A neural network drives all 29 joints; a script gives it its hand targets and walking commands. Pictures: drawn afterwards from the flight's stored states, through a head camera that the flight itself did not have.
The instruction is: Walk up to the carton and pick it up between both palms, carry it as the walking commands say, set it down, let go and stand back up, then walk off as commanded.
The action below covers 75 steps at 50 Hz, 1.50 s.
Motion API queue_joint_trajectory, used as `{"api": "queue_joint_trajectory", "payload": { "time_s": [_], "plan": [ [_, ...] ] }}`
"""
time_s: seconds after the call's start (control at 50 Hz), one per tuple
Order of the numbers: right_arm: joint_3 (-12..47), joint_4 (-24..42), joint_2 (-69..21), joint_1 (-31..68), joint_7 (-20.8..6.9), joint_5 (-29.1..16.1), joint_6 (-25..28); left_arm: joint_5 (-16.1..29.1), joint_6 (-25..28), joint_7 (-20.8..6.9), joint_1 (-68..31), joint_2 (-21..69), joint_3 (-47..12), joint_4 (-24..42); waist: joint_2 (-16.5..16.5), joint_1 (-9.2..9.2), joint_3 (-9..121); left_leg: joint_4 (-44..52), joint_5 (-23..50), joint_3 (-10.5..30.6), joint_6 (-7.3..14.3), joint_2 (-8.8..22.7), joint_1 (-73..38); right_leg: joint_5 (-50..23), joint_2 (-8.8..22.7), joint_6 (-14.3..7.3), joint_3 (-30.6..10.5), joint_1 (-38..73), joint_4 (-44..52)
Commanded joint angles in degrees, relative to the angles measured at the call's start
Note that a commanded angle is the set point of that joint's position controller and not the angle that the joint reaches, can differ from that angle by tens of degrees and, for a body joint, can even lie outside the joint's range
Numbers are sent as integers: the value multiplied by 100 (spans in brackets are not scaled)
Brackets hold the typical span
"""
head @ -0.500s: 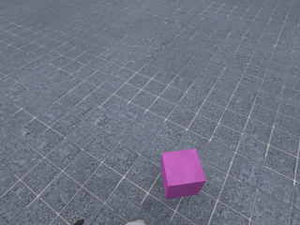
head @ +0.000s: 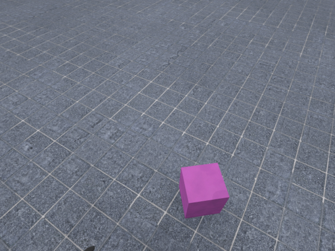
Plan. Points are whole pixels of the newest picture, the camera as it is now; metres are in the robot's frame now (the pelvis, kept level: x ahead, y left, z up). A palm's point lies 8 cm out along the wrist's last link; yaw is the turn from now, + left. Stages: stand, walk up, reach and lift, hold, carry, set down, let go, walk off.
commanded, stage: walk up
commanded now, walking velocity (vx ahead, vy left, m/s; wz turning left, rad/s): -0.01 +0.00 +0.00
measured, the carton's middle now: (201, 191) +0.55 -0.15 -0.65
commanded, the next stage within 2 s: none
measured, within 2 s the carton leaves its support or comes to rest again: neither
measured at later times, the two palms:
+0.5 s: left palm out of the picture +0.05 +0.20 -0.12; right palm out of the picture +0.07 -0.31 -0.13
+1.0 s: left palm out of the picture +0.07 +0.16 -0.14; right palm out of the picture +0.11 -0.35 -0.12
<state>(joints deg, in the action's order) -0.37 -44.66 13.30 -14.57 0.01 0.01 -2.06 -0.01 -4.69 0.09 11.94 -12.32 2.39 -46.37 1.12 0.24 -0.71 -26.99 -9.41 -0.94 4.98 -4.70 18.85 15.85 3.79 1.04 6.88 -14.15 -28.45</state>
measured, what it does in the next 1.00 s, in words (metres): steps on the spot: right foot, then left foot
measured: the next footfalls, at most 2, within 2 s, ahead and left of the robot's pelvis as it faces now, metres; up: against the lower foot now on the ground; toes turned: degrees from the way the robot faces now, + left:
right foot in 0.46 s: +0.01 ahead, -0.16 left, +0.00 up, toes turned -3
left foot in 0.76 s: +0.07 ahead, +0.02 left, +0.00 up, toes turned +10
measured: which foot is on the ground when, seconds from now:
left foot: down 0.00-0.46, up 0.48-0.74, down 0.76-1.00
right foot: down 0.00-0.18, up 0.20-0.44, down 0.46-0.76, up 0.78-1.00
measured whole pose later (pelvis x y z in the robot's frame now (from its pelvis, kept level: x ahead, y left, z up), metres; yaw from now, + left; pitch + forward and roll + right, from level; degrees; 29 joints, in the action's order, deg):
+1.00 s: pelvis +0.03 -0.09 -0.01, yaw +7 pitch -1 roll +0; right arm -0.9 -44.8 13.4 -18.1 4.3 0.0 -2.9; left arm 0.0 -6.2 -2.8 14.2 -13.2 1.7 -46.3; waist 1.3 -0.7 -4.6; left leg -33.8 -16.5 -3.1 2.0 0.1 15.9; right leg 26.8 1.5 0.0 4.6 -22.4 -58.0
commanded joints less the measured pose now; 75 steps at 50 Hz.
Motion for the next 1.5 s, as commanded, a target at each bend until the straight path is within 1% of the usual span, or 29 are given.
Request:
{"api": "queue_joint_trajectory", "payload": {
  "time_s": [0.0, 0.06, 0.12, 0.14, 0.16, 0.18, 0.26, 0.36, 0.4, 0.44, 0.46, 0.5, 0.54, 0.58, 0.68, 0.7, 0.72, 0.76, 0.78, 0.82, 0.86, 1.02, 1.08, 1.1, 1.12, 1.16, 1.2, 1.4, 1.48],
  "plan": [
    [-251, 57, 579, 55, -25, 39, 178, -171, 315, -20, 514, -709, 125, -47, 214, 102, 487, 766, -939, 963, -241, 737, -10, 617, 682, -493, -973, 668, 1029],
    [-225, -59, 645, -153, -10, 99, 209, -158, 292, 14, 61, -777, 127, 109, 539, -64, 156, 690, -836, 881, -278, 747, -88, 1069, 622, -418, -854, 214, 1122],
    [-258, 30, 768, -19, -18, 115, 279, -166, 332, -9, 389, -655, 70, -17, -105, 13, 324, 1039, -1109, 1206, -234, 981, -12, 731, 395, -347, -637, 423, 726],
    [-419, -48, 866, -373, 40, 270, 212, -209, 274, 28, 415, -718, 47, 117, 40, -49, 591, 902, -1167, 1665, -33, 1412, -64, 668, 332, -201, -122, 328, -41],
    [-737, -193, 1639, -1063, 297, 341, 56, -241, 50, -148, 311, -838, 155, 80, -604, -256, 88, 2094, -2438, 3190, -8, 2419, -603, 1542, -565, 65, 468, -900, -1070],
    [-844, -216, 1870, -1337, 401, 382, 22, -229, -46, -242, 88, -944, 207, 302, -344, -309, 121, 2339, -2914, 4396, 386, 3007, -639, 1495, -379, 62, -428, -1340, -2191],
    [-776, 36, 1602, -534, 408, 323, 20, -256, -104, -312, 171, -916, 169, 383, -575, 0, -224, 2034, -2578, 3298, 297, 2577, 245, 813, 232, 69, -957, -1200, -2534],
    [-741, 176, 1512, -565, 377, 226, 0, -147, -40, -268, 396, -764, 31, 229, -849, -52, 428, 1361, -780, 2483, 188, 2183, -349, 1057, -101, -147, -909, -341, -619],
    [-750, 192, 1431, -481, 364, 151, 4, -88, 59, -166, 1163, -665, -20, -69, -730, 307, 751, 528, 740, 1797, -58, 1874, -361, 286, -271, -224, -633, 771, 949],
    [-711, 152, 910, -723, 342, 205, 82, -92, 138, -120, 1094, -1008, 130, 11, 988, 558, 1122, -1020, -1643, 825, -357, 880, 1476, -1106, 834, -383, -907, 2476, 1260],
    [-622, 349, 675, -399, 332, 201, 80, -198, 100, -82, 1025, -1302, 242, 92, 1821, 803, 871, -2267, -2463, 35, -635, 322, 2659, -1033, 1667, -843, -1603, 2275, 1219],
    [-628, 419, 586, 128, 361, 218, 8, -150, 71, -29, 708, -865, 105, 220, 593, 485, 311, -3437, -2313, 71, -741, 610, 2322, -2367, 1591, -1095, -1111, 1513, 736],
    [-662, 266, 593, -323, 296, 190, -13, -139, 118, 12, 614, -536, 29, 239, 276, 314, 605, -3659, -1858, -23, -771, 603, 2038, -3924, 1193, -945, -466, 1656, 396],
    [-563, 235, 460, -325, 310, 220, -25, -199, 134, 42, 592, -484, 37, 230, 869, 335, 404, -3297, -1824, -168, -834, 623, 2072, -3907, 1050, -898, -144, 1636, 426],
    [-357, 164, 280, -290, 350, 126, 55, -322, 104, 37, 838, -561, 123, 73, 1045, 235, 737, -1101, -1619, -374, -542, 711, 584, -4078, 935, -800, -15, 1282, -244],
    [-398, 111, 364, -482, 400, 125, 58, -326, 100, 32, 799, -505, 113, 63, 1312, 91, 667, -641, -1229, -205, -375, 843, -67, -3735, 735, -653, 15, 575, -569],
    [-484, -15, 592, -1043, 434, 188, 94, -265, 139, 8, 409, -586, 123, 207, 845, -363, 838, -168, -342, 16, -216, 1091, -1208, -2964, 592, -407, 215, -266, -1157],
    [-769, -71, 1568, -1750, 572, 249, 65, -317, 106, -72, 72, -309, 92, 588, -1356, -527, 617, 718, 1981, 3838, 686, 3600, -2216, 1977, -422, 95, -140, -2774, -2847],
    [-755, -167, 1586, -1865, 520, 213, 3, -257, -23, -96, -88, -518, 219, 503, -866, -503, 553, 1078, 985, 4013, 864, 3558, -1734, 1938, -191, 51, -881, -2518, -3399],
    [-718, -32, 1416, -1085, 567, 270, -50, -266, -116, -217, -420, -591, 174, 551, -461, -337, -235, 1381, -779, 3297, 802, 3146, -779, 1299, 23, 95, -971, -2550, -3887],
    [-665, -88, 1256, -770, 549, 272, 18, -232, -108, -248, -192, -589, 169, 520, -421, -209, -288, 1366, -985, 2667, 571, 2758, -556, 842, 158, 100, -1079, -2161, -3684],
    [-775, -11, 1394, -569, 460, 289, 66, -86, -62, -317, -427, -562, 87, 737, -1039, -229, -177, 938, 733, 1814, 340, 2545, -637, 1007, 144, 51, -841, -1341, -1511],
    [-817, 171, 1488, -112, 444, 188, 42, -71, 74, -241, 837, -563, 25, 411, -1100, 415, 613, -104, 1209, 1258, 26, 2388, -216, 75, 71, -186, -950, 482, 517],
    [-685, 112, 1024, -107, 336, 172, 59, -96, 177, -215, 1223, -743, 57, 176, -18, 589, 959, -993, -36, 564, -280, 1489, 579, 21, 464, -261, -1243, 1550, 1366],
    [-566, 290, 584, -56, 258, 153, 52, -127, 242, -222, 1692, -1337, 268, 17, 1823, 957, 929, -2529, -2286, -382, -604, 389, 2157, 942, 1467, -547, -2565, 2205, 1800],
    [-529, 335, 743, 254, 220, 80, -54, -161, 215, -188, 1430, -1284, 234, 42, 1702, 627, 118, -3663, -2495, 300, -560, 629, 2235, 3222, 1457, -433, -2922, 1116, 2244],
    [-511, 121, 695, 12, 112, 101, 51, -128, 270, -104, 1290, -999, 150, 31, 607, 439, 110, -4006, -1771, 244, -646, 743, 2413, 2130, 1264, -391, -2543, 1416, 1986],
    [-438, 187, 383, 528, 51, 168, 35, -117, 545, 15, 2054, -607, 94, -123, 895, 622, -85, -3491, -805, -188, -822, 794, 2773, -840, 1014, -918, -1380, 1828, 1661],
    [-401, 350, 223, 764, 109, 148, 74, -110, 533, 55, 2169, -529, 46, -170, 824, 650, -41, -2508, -985, -328, -864, 715, 2356, -3584, 837, -1066, -899, 1858, 1003]
  ]
}}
